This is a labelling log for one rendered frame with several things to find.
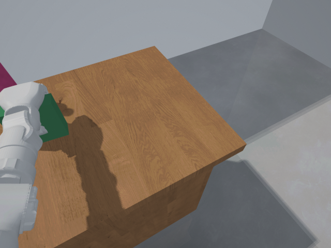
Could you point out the table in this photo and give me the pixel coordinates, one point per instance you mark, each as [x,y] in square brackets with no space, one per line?
[141,147]

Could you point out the sponge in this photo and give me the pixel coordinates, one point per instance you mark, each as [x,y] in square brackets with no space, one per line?
[50,117]

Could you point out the left robot forearm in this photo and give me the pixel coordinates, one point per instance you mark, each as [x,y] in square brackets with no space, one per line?
[19,144]

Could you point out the robot left hand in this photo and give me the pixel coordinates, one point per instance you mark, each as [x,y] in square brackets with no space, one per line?
[30,93]

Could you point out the robot left upper arm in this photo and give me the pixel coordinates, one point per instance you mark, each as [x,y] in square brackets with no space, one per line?
[18,209]

